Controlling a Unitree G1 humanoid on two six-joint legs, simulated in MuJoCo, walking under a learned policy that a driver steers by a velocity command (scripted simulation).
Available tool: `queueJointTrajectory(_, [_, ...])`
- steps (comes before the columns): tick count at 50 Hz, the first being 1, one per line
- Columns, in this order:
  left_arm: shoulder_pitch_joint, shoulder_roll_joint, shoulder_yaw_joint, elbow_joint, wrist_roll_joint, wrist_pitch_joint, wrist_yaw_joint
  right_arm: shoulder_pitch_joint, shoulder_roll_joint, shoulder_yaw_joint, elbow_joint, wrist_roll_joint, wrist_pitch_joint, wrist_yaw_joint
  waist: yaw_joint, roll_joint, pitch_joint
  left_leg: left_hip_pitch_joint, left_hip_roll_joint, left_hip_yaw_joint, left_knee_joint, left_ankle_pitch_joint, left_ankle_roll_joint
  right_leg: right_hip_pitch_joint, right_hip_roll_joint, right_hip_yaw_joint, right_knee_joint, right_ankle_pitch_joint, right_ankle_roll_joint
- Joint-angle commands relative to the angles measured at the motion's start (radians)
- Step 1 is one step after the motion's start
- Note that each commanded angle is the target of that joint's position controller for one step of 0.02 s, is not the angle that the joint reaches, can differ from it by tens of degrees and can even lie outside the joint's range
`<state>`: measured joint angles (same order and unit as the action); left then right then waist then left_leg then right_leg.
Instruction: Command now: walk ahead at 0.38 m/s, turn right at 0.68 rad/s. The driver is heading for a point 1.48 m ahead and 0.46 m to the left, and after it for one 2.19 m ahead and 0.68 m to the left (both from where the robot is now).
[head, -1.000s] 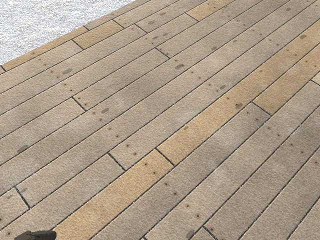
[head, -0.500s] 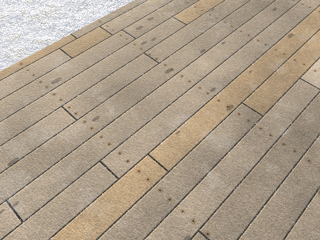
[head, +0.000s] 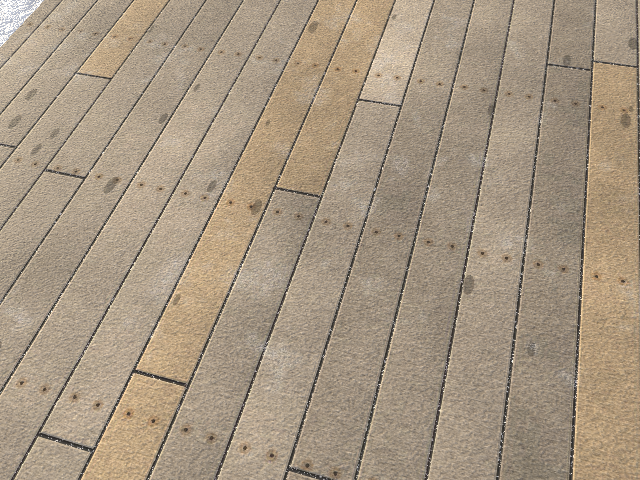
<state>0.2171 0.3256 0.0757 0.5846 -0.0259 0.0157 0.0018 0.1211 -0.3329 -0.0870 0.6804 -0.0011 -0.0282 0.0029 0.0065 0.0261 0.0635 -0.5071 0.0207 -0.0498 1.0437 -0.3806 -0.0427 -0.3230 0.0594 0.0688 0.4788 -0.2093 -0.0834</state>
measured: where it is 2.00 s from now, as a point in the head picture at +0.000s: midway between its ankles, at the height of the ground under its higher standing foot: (117, 125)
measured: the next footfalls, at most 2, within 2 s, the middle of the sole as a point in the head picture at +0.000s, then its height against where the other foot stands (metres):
left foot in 0.40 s outside the picture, level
right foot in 0.86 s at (283, 322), level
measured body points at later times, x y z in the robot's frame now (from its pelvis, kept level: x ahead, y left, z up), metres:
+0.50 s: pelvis +0.23 +0.11 -0.02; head +0.25 +0.13 +0.43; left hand +0.30 +0.40 -0.13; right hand +0.39 -0.15 -0.10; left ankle +0.24 +0.19 -0.74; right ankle +0.09 -0.07 -0.65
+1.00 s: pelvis +0.64 +0.23 -0.01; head +0.66 +0.27 +0.44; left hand +0.61 +0.55 -0.11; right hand +0.87 +0.05 -0.12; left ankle +0.46 +0.25 -0.63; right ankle +0.74 +0.14 -0.74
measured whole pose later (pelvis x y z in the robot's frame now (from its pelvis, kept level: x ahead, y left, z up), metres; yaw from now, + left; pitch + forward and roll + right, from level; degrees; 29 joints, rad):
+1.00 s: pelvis +0.64 +0.23 -0.01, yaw +35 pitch +1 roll -4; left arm 0.20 0.30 0.07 0.65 0.01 -0.11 -0.01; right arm 0.30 -0.31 -0.03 0.74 0.03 -0.04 0.00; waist 0.00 0.03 0.06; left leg -0.38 0.00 -0.08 1.30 -0.37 0.07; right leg -0.30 0.04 -0.03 0.48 -0.20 0.01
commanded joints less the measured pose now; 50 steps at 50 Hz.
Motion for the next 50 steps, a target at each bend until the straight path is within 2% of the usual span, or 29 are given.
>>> queueJointTrajectory(1, [-0.011, 0.151, 0.034, -0.068, 0.015, -0.039, 0.018, -0.018, -0.084, -0.017, -0.058, 0.005, -0.035, 0.009, 0.012, -0.159, -0.130, -0.092, 0.011, -0.002, -0.134, 0.126, -0.009, 0.158, -0.233, 0.342, -0.281, -0.363, -0.159])
queueJointTrajectory(4, [0.041, 0.152, 0.027, -0.033, 0.016, -0.055, 0.019, -0.047, -0.050, 0.002, -0.062, 0.003, -0.056, 0.015, 0.037, -0.182, -0.101, -0.042, 0.005, 0.015, -0.277, 0.206, -0.023, 0.125, -0.218, 0.294, -0.275, -0.309, -0.140])
queueJointTrajectory(6, [0.050, 0.159, 0.023, -0.026, 0.016, -0.066, 0.012, -0.052, -0.052, 0.010, -0.063, 0.016, -0.061, 0.017, 0.052, -0.203, -0.075, -0.039, 0.021, 0.027, -0.330, 0.237, -0.019, 0.117, -0.238, 0.278, -0.282, -0.321, -0.134])
queueJointTrajectory(14, [0.113, 0.168, 0.017, 0.025, 0.014, -0.098, -0.012, -0.091, -0.054, 0.041, -0.124, 0.045, -0.070, 0.042, 0.091, -0.146, 0.021, -0.194, 0.079, 0.035, -0.363, 0.164, 0.087, 0.264, -0.365, 0.211, -0.314, -0.302, -0.127])
queueJointTrajectory(17, [0.109, 0.172, 0.024, 0.038, 0.018, -0.092, -0.012, -0.066, -0.050, 0.051, -0.132, 0.049, -0.063, 0.051, 0.073, -0.114, 0.020, -0.192, 0.087, 0.062, -0.356, 0.121, 0.127, 0.325, -0.375, 0.135, -0.308, -0.229, -0.108])
queueJointTrajectory(19, [0.044, 0.169, 0.023, 0.028, 0.020, -0.082, -0.009, 0.049, -0.059, 0.046, -0.097, 0.045, -0.057, 0.050, -0.006, -0.087, -0.023, 0.021, 0.033, 0.141, -0.407, 0.150, 0.161, 0.246, -0.318, 0.000, -0.208, 0.004, -0.067])
queueJointTrajectory(20, [0.020, 0.151, 0.015, 0.018, 0.030, -0.080, -0.004, 0.204, -0.099, 0.021, -0.040, 0.037, -0.054, 0.044, -0.079, -0.052, -0.104, 0.260, -0.045, 0.204, -0.390, 0.146, 0.171, 0.151, -0.253, -0.097, -0.007, 0.276, -0.036])
queueJointTrajectory(21, [-0.014, 0.117, -0.001, -0.015, 0.047, -0.088, 0.009, 0.448, -0.188, -0.021, 0.026, 0.037, -0.053, 0.039, -0.187, 0.069, -0.196, 0.559, -0.032, 0.080, -0.395, 0.093, 0.210, -0.046, -0.188, -0.177, 0.371, 0.422, 0.020])
queueJointTrajectory(22, [0.015, 0.010, -0.034, -0.087, 0.047, -0.120, 0.006, 0.513, -0.323, -0.047, 0.034, 0.040, -0.058, 0.039, -0.143, 0.414, -0.234, 0.788, 0.175, -0.529, -0.670, -0.305, 0.363, -0.447, 0.000, -0.117, 0.775, -0.160, 0.106])
queueJointTrajectory(23, [-0.031, 0.065, -0.033, -0.096, 0.021, -0.158, -0.002, 0.494, -0.223, -0.018, -0.013, 0.041, -0.068, 0.042, -0.160, 0.295, -0.257, 0.881, 0.259, -0.816, -0.839, -0.468, 0.378, -0.630, 0.000, 0.048, 0.902, -0.261, 0.079])
queueJointTrajectory(24, [-0.097, 0.107, -0.023, -0.104, -0.019, -0.180, -0.015, 0.454, -0.182, -0.009, -0.026, 0.022, -0.073, 0.038, -0.155, 0.152, -0.178, 0.859, 0.285, -0.767, -0.830, -0.395, 0.370, -0.724, -0.052, 0.056, 0.930, -0.192, 0.051])
queueJointTrajectory(25, [-0.118, 0.093, -0.032, -0.103, -0.008, -0.192, -0.016, 0.427, -0.177, -0.009, -0.039, 0.013, -0.071, 0.036, -0.137, 0.018, -0.147, 0.777, 0.264, -0.683, -0.801, -0.279, 0.361, -0.692, -0.091, 0.052, 0.872, -0.134, 0.041])
queueJointTrajectory(26, [-0.123, 0.074, -0.035, -0.098, 0.020, -0.199, -0.014, 0.383, -0.160, -0.003, -0.048, 0.012, -0.066, 0.035, -0.101, -0.056, -0.101, 0.672, 0.229, -0.605, -0.799, -0.173, 0.355, -0.635, -0.116, 0.058, 0.776, -0.078, 0.046])
queueJointTrajectory(27, [-0.109, 0.070, -0.031, -0.090, 0.034, -0.195, -0.015, 0.341, -0.126, 0.011, -0.055, 0.007, -0.062, 0.030, -0.058, -0.021, -0.068, 0.573, 0.185, -0.534, -0.814, -0.094, 0.350, -0.555, -0.129, 0.064, 0.704, -0.040, 0.055])
queueJointTrajectory(29, [-0.103, 0.076, -0.024, -0.073, 0.040, -0.173, -0.022, 0.305, -0.085, 0.024, -0.052, 0.017, -0.055, 0.016, -0.026, 0.014, -0.003, 0.473, 0.127, -0.436, -0.850, 0.023, 0.340, -0.496, -0.125, 0.044, 0.597, -0.002, 0.089])
queueJointTrajectory(31, [-0.161, 0.068, -0.027, -0.086, 0.046, -0.160, -0.022, 0.309, -0.085, 0.025, -0.032, 0.027, -0.052, 0.000, -0.026, 0.006, 0.053, 0.371, 0.083, -0.350, -0.866, 0.214, 0.323, -0.462, -0.092, -0.006, 0.455, 0.079, 0.122])
queueJointTrajectory(33, [-0.271, 0.025, -0.042, -0.116, 0.048, -0.166, -0.028, 0.323, -0.086, 0.024, -0.003, 0.029, -0.046, -0.018, -0.053, 0.027, 0.075, 0.266, 0.031, -0.283, -0.864, 0.327, 0.296, -0.360, -0.046, -0.047, 0.280, 0.219, 0.146])
queueJointTrajectory(35, [-0.367, -0.002, -0.049, -0.147, 0.038, -0.176, -0.037, 0.375, -0.094, 0.018, 0.034, 0.036, -0.045, -0.026, -0.095, 0.046, 0.067, 0.210, 0.028, -0.290, -0.885, 0.330, 0.271, -0.234, -0.007, -0.068, 0.138, 0.322, 0.145])
queueJointTrajectory(39, [-0.398, 0.067, -0.014, -0.159, 0.001, -0.181, -0.032, 0.390, -0.092, 0.011, 0.083, 0.051, -0.045, -0.034, -0.077, 0.095, 0.031, 0.351, 0.069, -0.345, -0.829, 0.472, 0.213, -0.077, -0.002, -0.008, -0.022, 0.364, 0.117])
queueJointTrajectory(41, [-0.274, 0.131, 0.020, -0.142, -0.007, -0.180, -0.016, 0.368, -0.117, -0.002, 0.083, 0.035, -0.033, -0.036, 0.002, 0.134, -0.072, 0.436, 0.059, -0.347, -0.644, 0.855, 0.177, 0.091, 0.021, -0.032, -0.008, 0.240, 0.091])
queueJointTrajectory(42, [-0.091, 0.157, 0.037, -0.115, -0.021, -0.170, -0.001, 0.314, -0.146, -0.009, 0.066, 0.012, -0.022, -0.030, 0.116, 0.159, -0.190, 0.402, 0.041, -0.329, -0.430, 0.960, 0.150, 0.293, -0.020, -0.025, 0.021, 0.213, 0.066])
queueJointTrajectory(43, [0.194, 0.174, 0.045, -0.064, -0.022, -0.146, 0.019, 0.247, -0.097, 0.008, 0.021, -0.025, -0.020, -0.022, 0.237, 0.148, -0.393, 0.233, 0.023, -0.328, -0.135, 0.830, 0.137, 0.657, -0.160, 0.082, 0.157, 0.041, 0.026])
queueJointTrajectory(44, [0.258, 0.241, 0.050, -0.014, 0.021, -0.147, 0.003, 0.476, 0.099, 0.061, -0.001, 0.014, -0.030, -0.012, 0.079, -0.372, -0.614, -0.146, -0.131, -0.240, 0.294, -0.101, 0.091, 1.053, -0.484, 0.655, 0.031, -0.318, -0.166])
queueJointTrajectory(45, [0.261, 0.153, 0.041, -0.016, 0.020, -0.151, -0.012, 0.448, 0.011, 0.065, 0.008, 0.067, -0.028, -0.017, 0.116, -0.423, -0.604, -0.252, -0.058, -0.191, 0.417, -0.110, 0.088, 1.007, -0.481, 0.866, -0.128, -0.626, -0.159])
queueJointTrajectory(46, [0.195, 0.085, 0.030, -0.016, 0.015, -0.144, -0.004, 0.298, -0.070, 0.045, -0.005, 0.066, -0.029, -0.019, 0.150, -0.305, -0.386, -0.298, -0.008, -0.135, 0.392, -0.017, 0.096, 0.829, -0.411, 0.675, -0.167, -0.544, -0.108])
queueJointTrajectory(47, [0.153, 0.076, 0.025, 0.011, 0.027, -0.135, -0.004, 0.205, -0.078, 0.044, -0.022, 0.044, -0.035, -0.017, 0.135, -0.126, -0.244, -0.272, 0.022, -0.102, 0.352, 0.031, 0.098, 0.646, -0.367, 0.529, -0.181, -0.338, -0.088])
queueJointTrajectory(48, [0.144, 0.071, 0.023, 0.039, 0.044, -0.129, -0.009, 0.112, -0.054, 0.048, -0.048, 0.018, -0.043, -0.009, 0.120, -0.030, -0.135, -0.239, 0.041, -0.083, 0.311, 0.033, 0.106, 0.486, -0.326, 0.425, -0.207, -0.184, -0.088])
queueJointTrajectory(49, [0.117, 0.056, 0.015, 0.057, 0.059, -0.135, -0.008, 0.119, -0.024, 0.050, -0.061, 0.029, -0.041, 0.000, 0.065, -0.060, -0.086, -0.198, 0.073, -0.101, 0.286, 0.045, 0.109, 0.375, -0.315, 0.367, -0.231, -0.114, -0.106])
queueJointTrajectory(50, [0.099, 0.022, 0.005, 0.073, 0.053, -0.138, -0.014, 0.121, -0.002, 0.055, -0.062, 0.042, -0.034, 0.004, 0.040, -0.071, -0.058, -0.176, 0.087, -0.101, 0.258, 0.030, 0.112, 0.313, -0.301, 0.324, -0.259, -0.087, -0.116])
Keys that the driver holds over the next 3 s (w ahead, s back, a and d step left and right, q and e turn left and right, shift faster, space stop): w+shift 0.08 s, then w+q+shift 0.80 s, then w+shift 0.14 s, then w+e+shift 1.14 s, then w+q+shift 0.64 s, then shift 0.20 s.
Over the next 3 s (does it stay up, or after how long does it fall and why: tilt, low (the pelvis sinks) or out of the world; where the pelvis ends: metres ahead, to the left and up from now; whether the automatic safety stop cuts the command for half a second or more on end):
stays up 2.20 0.52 -0.04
